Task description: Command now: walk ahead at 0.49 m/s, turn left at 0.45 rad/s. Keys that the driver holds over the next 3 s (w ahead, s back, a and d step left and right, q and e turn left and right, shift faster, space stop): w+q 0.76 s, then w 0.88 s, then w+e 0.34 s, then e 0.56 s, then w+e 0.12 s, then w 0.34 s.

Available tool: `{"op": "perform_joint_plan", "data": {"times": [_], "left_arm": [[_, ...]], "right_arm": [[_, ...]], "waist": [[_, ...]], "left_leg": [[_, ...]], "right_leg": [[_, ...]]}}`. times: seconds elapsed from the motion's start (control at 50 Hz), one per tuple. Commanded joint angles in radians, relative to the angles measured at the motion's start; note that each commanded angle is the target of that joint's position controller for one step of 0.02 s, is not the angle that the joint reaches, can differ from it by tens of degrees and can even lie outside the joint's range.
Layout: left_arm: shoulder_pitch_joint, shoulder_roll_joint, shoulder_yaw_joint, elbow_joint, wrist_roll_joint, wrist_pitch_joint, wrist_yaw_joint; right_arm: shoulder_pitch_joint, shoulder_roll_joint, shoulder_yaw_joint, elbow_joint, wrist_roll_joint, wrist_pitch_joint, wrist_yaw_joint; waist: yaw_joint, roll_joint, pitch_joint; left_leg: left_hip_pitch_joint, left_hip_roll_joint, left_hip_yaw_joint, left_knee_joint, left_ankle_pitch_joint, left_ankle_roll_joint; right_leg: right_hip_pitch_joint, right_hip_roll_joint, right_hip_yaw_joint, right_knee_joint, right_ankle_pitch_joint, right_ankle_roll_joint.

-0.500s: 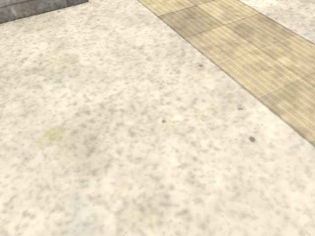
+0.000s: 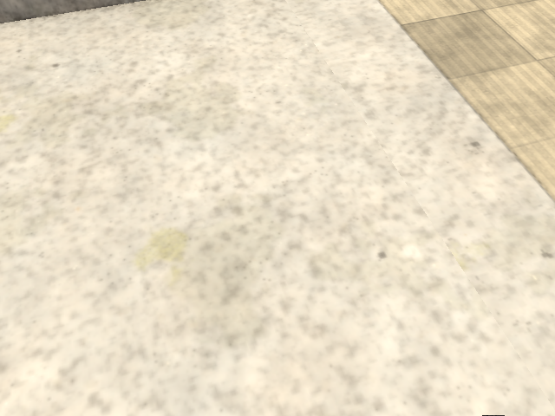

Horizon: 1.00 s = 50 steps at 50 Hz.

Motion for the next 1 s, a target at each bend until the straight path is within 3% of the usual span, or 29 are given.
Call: {"op": "perform_joint_plan", "data": {"times": [0.02,0.06,0.1,0.14,0.2,0.24,0.28,0.32,0.38,0.4,0.42,0.44,0.46,0.48,0.5,0.54,0.56,0.58,0.66,0.72,0.82,0.86,0.88,0.9,0.92,0.94,0.96,0.98,1.0], "left_arm": [[-0.138,0.128,0.03,-0.181,-0.056,-0.061,-0.004],[-0.193,0.133,0.036,-0.234,-0.018,-0.064,0.006],[-0.152,0.122,0.042,-0.264,-0.01,-0.038,0.011],[-0.171,0.114,0.039,-0.29,-0.003,-0.019,0.018],[-0.286,0.091,0.023,-0.325,0.022,-0.015,0.024],[-0.369,0.083,0.016,-0.343,0.004,-0.017,0.021],[-0.42,0.108,0.02,-0.358,-0.021,-0.02,0.015],[-0.437,0.144,0.033,-0.366,-0.027,-0.028,0.003],[-0.342,0.18,0.064,-0.347,-0.022,-0.042,-0.011],[-0.222,0.215,0.078,-0.325,-0.003,-0.049,-0.001],[-0.068,0.287,0.095,-0.312,0.012,-0.044,0.008],[-0.014,0.315,0.104,-0.283,-0.001,-0.031,-0.002],[-0.071,0.214,0.082,-0.318,-0.013,-0.021,0.006],[-0.103,0.174,0.07,-0.325,-0.008,-0.007,0.016],[-0.143,0.172,0.065,-0.322,0.003,0.004,0.017],[-0.182,0.142,0.051,-0.301,0.007,0.01,0.015],[-0.172,0.137,0.049,-0.275,0.005,0.009,0.014],[-0.184,0.131,0.05,-0.266,0.0,0.009,0.01],[-0.165,0.188,0.071,-0.217,-0.001,0.008,0.013],[-0.151,0.224,0.084,-0.194,-0.007,0.01,0.02],[-0.086,0.267,0.1,-0.147,-0.041,0.019,0.008],[-0.098,0.292,0.106,-0.135,-0.054,0.027,0.005],[-0.1,0.286,0.102,-0.13,-0.056,0.03,0.005],[-0.079,0.248,0.087,-0.13,-0.044,0.028,0.008],[-0.074,0.156,0.053,-0.176,0.001,0.019,0.007],[-0.033,0.148,0.039,-0.193,-0.02,-0.01,0.0],[-0.109,0.23,0.063,-0.197,-0.062,-0.022,-0.008],[-0.169,0.222,0.057,-0.212,-0.066,-0.027,-0.008],[-0.194,0.209,0.055,-0.208,-0.041,-0.025,0.002]], "right_arm": [[0.273,-0.159,-0.043,-0.013,-0.007,0.021,-0.038],[0.165,-0.108,-0.023,-0.047,-0.025,0.013,-0.041],[0.125,-0.102,-0.019,-0.073,-0.02,0.005,-0.045],[0.129,-0.125,-0.022,-0.081,-0.012,0.002,-0.052],[0.156,-0.164,-0.033,-0.085,-0.01,0.001,-0.061],[0.208,-0.177,-0.039,-0.074,0.004,0.006,-0.061],[0.248,-0.181,-0.044,-0.074,0.011,0.012,-0.061],[0.275,-0.167,-0.044,-0.077,0.016,0.024,-0.062],[0.268,-0.147,-0.045,-0.098,0.003,0.034,-0.06],[0.243,-0.096,-0.031,-0.114,-0.004,0.027,-0.056],[0.27,-0.041,-0.015,-0.146,-0.012,0.025,-0.056],[0.366,-0.083,-0.013,-0.172,0.016,0.016,-0.058],[0.343,-0.17,-0.034,-0.152,0.021,0.018,-0.06],[0.233,-0.199,-0.044,-0.17,0.013,0.026,-0.057],[0.178,-0.177,-0.044,-0.188,0.004,0.031,-0.057],[0.161,-0.146,-0.048,-0.201,0.001,0.042,-0.05],[0.17,-0.102,-0.037,-0.206,0.004,0.043,-0.043],[0.171,-0.089,-0.035,-0.199,0.009,0.048,-0.04],[0.1,-0.079,-0.025,-0.211,-0.002,0.054,-0.035],[0.002,-0.074,-0.017,-0.229,-0.001,0.043,-0.017],[-0.086,-0.076,-0.016,-0.259,0.007,0.039,0.004],[-0.028,-0.099,-0.032,-0.251,-0.002,0.036,0.006],[0.096,-0.131,-0.055,-0.212,-0.007,0.036,0.004],[0.262,-0.19,-0.085,-0.167,-0.007,0.038,-0.007],[0.382,-0.303,-0.106,-0.155,-0.007,0.038,-0.025],[0.385,-0.315,-0.091,-0.169,-0.006,0.027,-0.019],[0.361,-0.24,-0.07,-0.164,-0.012,0.02,-0.014],[0.308,-0.202,-0.058,-0.158,-0.009,0.015,-0.016],[0.236,-0.172,-0.046,-0.159,-0.011,0.012,-0.015]], "waist": [[-0.131,0.129,-0.17],[-0.054,-0.004,-0.067],[0.007,0.002,-0.039],[0.019,0.008,-0.004],[-0.008,0.008,0.014],[-0.054,0.047,0.0],[-0.084,0.068,-0.014],[-0.095,0.068,-0.022],[-0.036,0.1,-0.055],[0.031,0.082,-0.137],[0.073,-0.087,-0.264],[0.033,-0.424,-0.343],[0.057,-0.263,-0.239],[0.075,-0.155,-0.125],[0.053,-0.081,-0.061],[0.006,-0.083,0.025],[-0.009,-0.092,0.034],[-0.02,-0.102,0.043],[-0.01,-0.074,0.042],[0.022,-0.079,0.053],[0.045,-0.088,0.09],[-0.01,-0.096,0.068],[-0.078,-0.076,0.001],[-0.146,-0.049,-0.091],[-0.155,0.176,-0.186],[-0.123,0.294,-0.369],[-0.149,0.163,-0.282],[-0.134,0.146,-0.162],[-0.093,0.06,-0.089]], "left_leg": [[0.759,0.308,-0.634,-0.315,0.009,0.245],[0.477,0.267,-0.495,-0.377,0.104,0.227],[0.339,0.215,-0.442,-0.415,0.052,0.227],[0.252,0.19,-0.391,-0.425,0.108,0.217],[0.107,0.108,-0.283,-0.409,0.184,0.168],[0.122,0.091,-0.28,-0.384,0.163,0.151],[0.214,0.12,-0.343,-0.343,0.124,0.152],[0.321,0.149,-0.424,-0.266,0.067,0.141],[0.354,0.124,-0.477,-0.119,0.086,0.094],[0.262,0.072,-0.427,0.067,0.07,0.057],[0.05,-0.022,-0.285,0.37,-0.165,-0.005],[-0.213,-0.036,-0.215,0.623,-0.422,-0.046],[-0.301,0.028,-0.233,0.743,-0.333,-0.073],[-0.309,0.057,-0.201,0.775,-0.227,-0.088],[-0.277,0.085,-0.182,0.755,-0.161,-0.091],[-0.215,0.125,-0.176,0.696,-0.121,-0.094],[-0.192,0.126,-0.157,0.676,-0.129,-0.093],[-0.195,0.135,-0.15,0.648,-0.133,-0.104],[-0.226,0.159,-0.141,0.469,-0.01,-0.129],[-0.178,0.161,-0.107,0.274,0.109,-0.112],[-0.057,0.122,-0.037,0.062,0.035,-0.056],[0.079,0.066,0.016,-0.02,-0.029,-0.011],[0.268,0.015,0.055,-0.096,0.028,0.015],[0.54,0.011,0.018,-0.079,0.073,0.044],[0.835,0.272,-0.392,-0.111,0.105,0.143],[0.954,0.441,-0.856,-0.306,-0.034,0.294],[0.9,0.415,-0.745,-0.327,-0.09,0.252],[0.771,0.374,-0.59,-0.318,-0.052,0.214],[0.618,0.332,-0.486,-0.325,0.029,0.178]], "right_leg": [[-0.738,0.008,0.153,0.587,0.1,-0.017],[-0.67,-0.054,0.13,0.507,0.198,-0.023],[-0.627,-0.09,0.137,0.446,0.208,-0.012],[-0.641,-0.106,0.118,0.33,0.227,0.013],[-0.504,-0.068,0.078,0.013,0.423,0.044],[-0.423,-0.022,0.075,-0.173,0.518,0.056],[-0.419,0.004,0.096,-0.278,0.529,0.064],[-0.422,0.014,0.127,-0.369,0.486,0.049],[-0.235,0.039,0.111,-0.477,0.414,-0.017],[-0.012,-0.052,0.187,-0.444,0.419,-0.075],[0.299,-0.261,0.425,-0.451,0.395,-0.161],[0.453,-0.445,0.87,-0.545,0.146,-0.311],[0.385,-0.417,0.836,-0.586,0.001,-0.295],[0.268,-0.361,0.647,-0.587,0.048,-0.248],[0.146,-0.311,0.527,-0.603,0.17,-0.221],[-0.01,-0.244,0.36,-0.649,0.315,-0.2],[-0.048,-0.234,0.326,-0.675,0.325,-0.207],[-0.066,-0.233,0.289,-0.689,0.359,-0.214],[-0.024,-0.251,0.16,-0.72,0.466,-0.225],[-0.002,-0.235,0.055,-0.716,0.489,-0.19],[0.051,-0.267,0.004,-0.698,0.488,-0.172],[0.066,-0.268,-0.032,-0.591,0.747,-0.16],[0.043,-0.234,-0.083,-0.437,0.902,-0.138],[-0.093,-0.189,-0.125,-0.213,0.884,-0.101],[-0.434,-0.088,-0.139,0.187,0.313,-0.034],[-0.63,0.029,0.064,0.424,-0.113,-0.013],[-0.736,-0.025,0.126,0.485,-0.04,-0.018],[-0.763,-0.067,0.102,0.457,0.036,-0.035],[-0.714,-0.109,0.099,0.389,0.117,-0.039]]}}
